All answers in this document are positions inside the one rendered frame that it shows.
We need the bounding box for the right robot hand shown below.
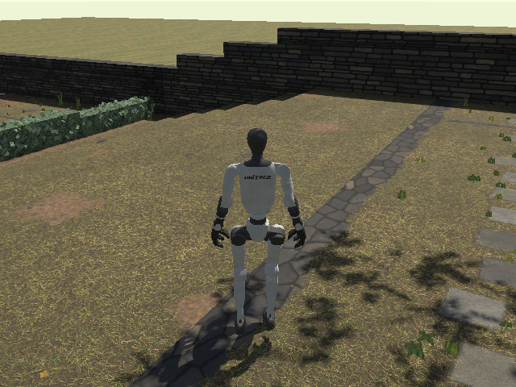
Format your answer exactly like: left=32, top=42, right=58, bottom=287
left=288, top=227, right=306, bottom=248

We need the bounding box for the right robot forearm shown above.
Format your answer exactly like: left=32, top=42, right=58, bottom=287
left=288, top=195, right=304, bottom=231

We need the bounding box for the robot left foot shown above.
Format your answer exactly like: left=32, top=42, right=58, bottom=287
left=235, top=315, right=246, bottom=335

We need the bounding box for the robot right upper arm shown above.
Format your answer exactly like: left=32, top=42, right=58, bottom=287
left=274, top=163, right=296, bottom=208

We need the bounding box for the robot left upper arm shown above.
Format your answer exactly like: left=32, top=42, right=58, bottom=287
left=220, top=163, right=241, bottom=208

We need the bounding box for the robot right thigh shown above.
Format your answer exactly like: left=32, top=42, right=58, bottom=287
left=264, top=224, right=285, bottom=278

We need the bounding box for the left robot hand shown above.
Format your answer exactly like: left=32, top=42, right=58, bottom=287
left=211, top=228, right=230, bottom=248

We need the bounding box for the left robot forearm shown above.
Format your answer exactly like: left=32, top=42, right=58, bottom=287
left=213, top=196, right=228, bottom=231

